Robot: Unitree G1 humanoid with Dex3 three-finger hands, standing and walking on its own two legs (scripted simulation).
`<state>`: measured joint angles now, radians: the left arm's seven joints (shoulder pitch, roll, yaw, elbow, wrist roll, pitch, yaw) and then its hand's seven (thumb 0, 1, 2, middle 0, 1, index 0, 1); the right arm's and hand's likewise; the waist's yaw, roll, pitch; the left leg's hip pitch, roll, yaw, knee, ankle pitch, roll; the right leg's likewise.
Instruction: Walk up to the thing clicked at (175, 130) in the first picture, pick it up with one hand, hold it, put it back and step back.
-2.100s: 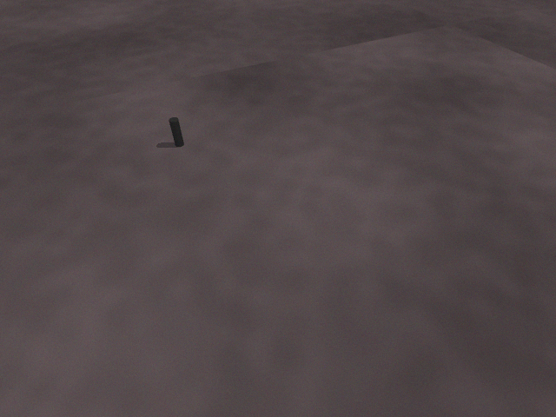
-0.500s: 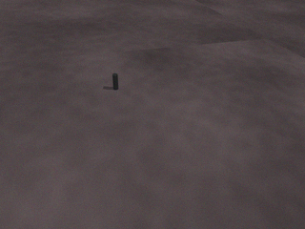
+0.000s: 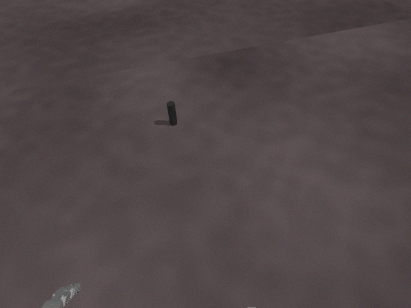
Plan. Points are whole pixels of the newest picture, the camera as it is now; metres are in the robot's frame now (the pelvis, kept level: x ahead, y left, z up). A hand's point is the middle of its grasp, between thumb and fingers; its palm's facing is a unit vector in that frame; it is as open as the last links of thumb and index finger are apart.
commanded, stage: walk up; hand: left
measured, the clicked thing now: (172, 113) +1.42 +0.16 -0.67
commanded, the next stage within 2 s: none
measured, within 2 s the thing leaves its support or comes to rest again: neither
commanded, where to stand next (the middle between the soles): +1.08 -0.05 m, yaw +0 degrees
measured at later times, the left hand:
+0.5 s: hand (77, 265) +0.28 +0.30 -0.15, palm faces -0.03 -0.95 -0.31, open 7.4 cm
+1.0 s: hand (127, 148) +0.60 +0.21 -0.09, palm faces -0.03 -0.92 -0.40, open 7.3 cm
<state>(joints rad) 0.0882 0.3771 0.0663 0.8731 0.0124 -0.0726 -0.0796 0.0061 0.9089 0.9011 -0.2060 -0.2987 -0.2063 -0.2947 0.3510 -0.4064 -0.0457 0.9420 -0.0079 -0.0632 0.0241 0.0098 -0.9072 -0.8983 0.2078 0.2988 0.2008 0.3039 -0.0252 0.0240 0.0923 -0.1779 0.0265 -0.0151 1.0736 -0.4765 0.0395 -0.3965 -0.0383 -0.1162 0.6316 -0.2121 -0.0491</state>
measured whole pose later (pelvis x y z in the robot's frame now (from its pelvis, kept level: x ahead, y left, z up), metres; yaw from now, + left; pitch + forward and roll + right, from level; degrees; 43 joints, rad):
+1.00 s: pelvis +0.49 -0.05 +0.02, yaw -2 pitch -3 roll +2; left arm 0.23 0.38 0.05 0.85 0.00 -0.09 -0.06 0.00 0.91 0.90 -0.21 -0.30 -0.21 -0.30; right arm 0.31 -0.43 -0.04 0.91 0.00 -0.05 0.04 0.01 -0.91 -0.90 0.21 0.30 0.20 0.30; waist 0.01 0.04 0.07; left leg -0.39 0.04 0.00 1.12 -0.36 0.03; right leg -0.27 -0.04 -0.10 0.54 -0.22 -0.05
